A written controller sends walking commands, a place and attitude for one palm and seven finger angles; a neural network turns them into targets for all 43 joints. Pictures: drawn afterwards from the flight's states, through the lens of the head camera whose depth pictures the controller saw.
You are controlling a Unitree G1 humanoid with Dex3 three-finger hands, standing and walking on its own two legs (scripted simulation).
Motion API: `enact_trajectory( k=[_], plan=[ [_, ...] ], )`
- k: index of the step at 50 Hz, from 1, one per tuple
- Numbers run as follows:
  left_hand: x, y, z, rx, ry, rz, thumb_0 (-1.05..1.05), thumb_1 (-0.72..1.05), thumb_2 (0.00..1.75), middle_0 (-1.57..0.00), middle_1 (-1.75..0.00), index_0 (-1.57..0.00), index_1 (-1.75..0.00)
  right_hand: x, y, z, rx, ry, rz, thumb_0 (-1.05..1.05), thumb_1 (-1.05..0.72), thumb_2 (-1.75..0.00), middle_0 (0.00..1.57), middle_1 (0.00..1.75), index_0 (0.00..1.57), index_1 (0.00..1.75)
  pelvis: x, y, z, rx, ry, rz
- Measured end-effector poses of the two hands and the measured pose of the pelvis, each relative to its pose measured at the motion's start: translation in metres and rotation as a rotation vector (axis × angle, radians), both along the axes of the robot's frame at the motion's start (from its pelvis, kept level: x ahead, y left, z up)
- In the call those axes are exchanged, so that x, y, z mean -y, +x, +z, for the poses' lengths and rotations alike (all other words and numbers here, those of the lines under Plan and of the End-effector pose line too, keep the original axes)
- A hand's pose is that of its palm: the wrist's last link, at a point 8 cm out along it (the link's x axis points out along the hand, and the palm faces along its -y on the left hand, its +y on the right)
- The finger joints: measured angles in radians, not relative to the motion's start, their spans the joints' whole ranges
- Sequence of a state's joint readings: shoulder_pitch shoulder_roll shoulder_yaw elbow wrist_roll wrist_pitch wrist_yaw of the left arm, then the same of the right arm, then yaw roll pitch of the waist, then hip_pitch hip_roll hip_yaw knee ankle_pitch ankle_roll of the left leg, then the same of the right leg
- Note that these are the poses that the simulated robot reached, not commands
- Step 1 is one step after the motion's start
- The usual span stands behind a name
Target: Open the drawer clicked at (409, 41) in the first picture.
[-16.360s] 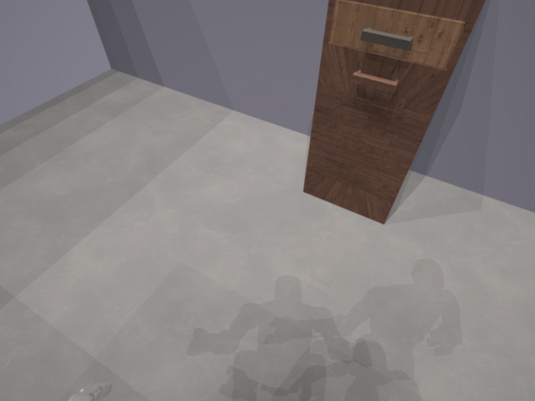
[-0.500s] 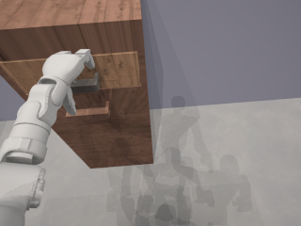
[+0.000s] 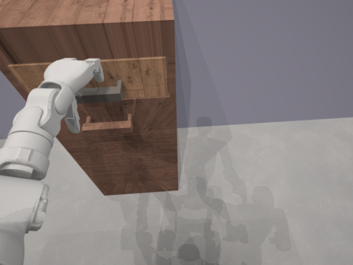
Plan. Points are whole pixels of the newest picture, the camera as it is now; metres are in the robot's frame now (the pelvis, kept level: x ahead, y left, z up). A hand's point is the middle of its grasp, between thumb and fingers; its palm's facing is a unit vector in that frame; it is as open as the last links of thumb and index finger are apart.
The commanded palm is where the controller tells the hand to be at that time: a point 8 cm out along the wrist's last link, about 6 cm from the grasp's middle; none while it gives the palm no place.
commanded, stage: move the hooked fingers above the handle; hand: left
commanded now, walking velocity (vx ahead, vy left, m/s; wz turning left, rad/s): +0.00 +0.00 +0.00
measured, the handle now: (94, 89) +0.53 +0.23 +0.08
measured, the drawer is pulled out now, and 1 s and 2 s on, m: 0.00 0.00 0.00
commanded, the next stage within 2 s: none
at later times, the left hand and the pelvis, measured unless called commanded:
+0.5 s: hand (77, 78) +0.48 +0.24 +0.15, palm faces -0.01 +0.02 -1.00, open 13.4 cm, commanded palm +0.47 +0.27 +0.20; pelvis +0.00 +0.00 +0.00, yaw -2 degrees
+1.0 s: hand (85, 84) +0.48 +0.23 +0.13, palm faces +0.04 +0.00 -1.00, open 13.8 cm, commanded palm +0.46 +0.26 +0.21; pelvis +0.01 +0.00 +0.00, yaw -1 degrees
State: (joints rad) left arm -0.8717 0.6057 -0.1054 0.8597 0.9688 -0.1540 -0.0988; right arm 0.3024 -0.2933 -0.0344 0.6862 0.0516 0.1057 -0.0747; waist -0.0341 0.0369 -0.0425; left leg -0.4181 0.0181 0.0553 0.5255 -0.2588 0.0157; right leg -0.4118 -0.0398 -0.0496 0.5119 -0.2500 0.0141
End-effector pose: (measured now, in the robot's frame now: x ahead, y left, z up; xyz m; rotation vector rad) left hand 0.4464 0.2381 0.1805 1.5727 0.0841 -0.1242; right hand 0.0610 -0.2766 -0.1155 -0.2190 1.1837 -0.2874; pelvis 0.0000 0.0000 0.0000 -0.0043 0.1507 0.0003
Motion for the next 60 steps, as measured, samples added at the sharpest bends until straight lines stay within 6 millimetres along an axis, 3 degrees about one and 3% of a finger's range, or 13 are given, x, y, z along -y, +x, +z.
enact_trajectory(
  k=[3, 9, 15, 20, 27, 33, 36, 40, 43, 52, 56, 60],
  plan=[
    [0.014, 0.006, -0.005, 0.062, -0.036, -0.078, 0.00, -0.49, 0.30, -0.32, -1.20, -0.32, -1.20, 0.000, -0.002, 0.002, 0.001, -0.016, -0.003, 0.01, -0.90, -0.90, 0.21, 0.30, 0.20, 0.30, -0.003, -0.001, -0.002, -0.016, -0.002, -0.003],
    [0.017, 0.014, -0.001, 0.192, -0.023, -0.080, 0.00, -0.48, 0.30, -0.45, -1.26, -0.32, -1.20, -0.011, -0.009, -0.005, -0.022, 0.019, -0.007, 0.01, -0.90, -0.90, 0.20, 0.30, 0.20, 0.30, -0.007, 0.000, -0.003, -0.045, -0.004, -0.012],
    [0.023, 0.017, 0.004, 0.185, 0.001, -0.006, 0.00, -0.48, 0.30, -0.51, -1.25, -0.34, -1.22, -0.028, -0.010, -0.016, -0.020, 0.092, -0.028, 0.01, -0.90, -0.90, 0.20, 0.30, 0.20, 0.30, -0.007, -0.001, -0.001, -0.028, -0.001, -0.027],
    [0.017, 0.018, 0.017, 0.156, 0.003, 0.071, 0.00, -0.48, 0.30, -0.47, -1.24, -0.38, -1.24, -0.033, -0.005, -0.015, 0.022, 0.109, -0.053, 0.01, -0.90, -0.90, 0.21, 0.30, 0.20, 0.30, -0.003, -0.003, 0.002, -0.006, 0.004, -0.038],
    [-0.007, 0.015, 0.030, 0.115, 0.025, 0.139, 0.00, -0.48, 0.30, -0.39, -1.21, -0.39, -1.23, -0.015, -0.004, -0.007, 0.053, 0.059, -0.052, 0.01, -0.90, -0.90, 0.21, 0.30, 0.20, 0.30, 0.003, -0.004, 0.002, -0.002, 0.006, -0.038],
    [-0.037, 0.009, 0.022, 0.047, 0.048, 0.190, 0.00, -0.48, 0.30, -0.34, -1.20, -0.35, -1.21, 0.011, -0.011, 0.001, 0.018, -0.017, -0.040, 0.01, -0.90, -0.90, 0.21, 0.30, 0.20, 0.30, 0.007, -0.003, 0.001, -0.018, 0.003, -0.025],
    [-0.036, 0.006, 0.013, 0.019, 0.060, 0.139, 0.00, -0.48, 0.30, -0.33, -1.20, -0.34, -1.20, 0.019, -0.016, 0.004, -0.022, -0.047, -0.029, 0.01, -0.90, -0.90, 0.21, 0.30, 0.20, 0.30, 0.006, 0.000, 0.000, -0.024, -0.002, -0.013],
    [-0.012, 0.007, 0.005, 0.041, 0.021, 0.005, 0.00, -0.48, 0.30, -0.33, -1.20, -0.33, -1.20, 0.022, -0.017, 0.005, -0.062, -0.064, -0.022, 0.01, -0.90, -0.90, 0.20, 0.30, 0.20, 0.30, 0.003, 0.005, -0.001, -0.028, -0.006, 0.000],
    [0.007, 0.012, 0.006, 0.101, -0.026, -0.064, 0.00, -0.48, 0.30, -0.34, -1.21, -0.32, -1.20, 0.017, -0.012, 0.003, -0.062, -0.053, -0.024, 0.01, -0.90, -0.90, 0.20, 0.30, 0.20, 0.30, 0.001, 0.008, -0.002, -0.030, -0.007, -0.001],
    [0.012, 0.015, 0.009, 0.174, -0.002, 0.000, 0.00, -0.48, 0.30, -0.47, -1.24, -0.33, -1.20, -0.022, 0.012, -0.015, 0.005, 0.094, -0.005, 0.01, -0.90, -0.90, 0.20, 0.30, 0.20, 0.30, -0.002, 0.009, -0.001, -0.030, -0.002, -0.017],
    [0.005, 0.014, 0.022, 0.182, 0.010, 0.074, 0.00, -0.48, 0.30, -0.42, -1.23, -0.38, -1.23, -0.035, 0.022, -0.018, 0.039, 0.139, 0.000, 0.01, -0.90, -0.90, 0.21, 0.30, 0.20, 0.30, 0.000, 0.008, 0.000, -0.019, 0.002, -0.022],
    [-0.010, 0.012, 0.037, 0.168, 0.025, 0.159, 0.00, -0.48, 0.30, -0.37, -1.21, -0.39, -1.24, -0.036, 0.027, -0.016, 0.059, 0.144, 0.008, 0.01, -0.90, -0.90, 0.21, 0.30, 0.20, 0.30, 0.003, 0.007, 0.001, -0.011, 0.005, -0.021]
  ],
)
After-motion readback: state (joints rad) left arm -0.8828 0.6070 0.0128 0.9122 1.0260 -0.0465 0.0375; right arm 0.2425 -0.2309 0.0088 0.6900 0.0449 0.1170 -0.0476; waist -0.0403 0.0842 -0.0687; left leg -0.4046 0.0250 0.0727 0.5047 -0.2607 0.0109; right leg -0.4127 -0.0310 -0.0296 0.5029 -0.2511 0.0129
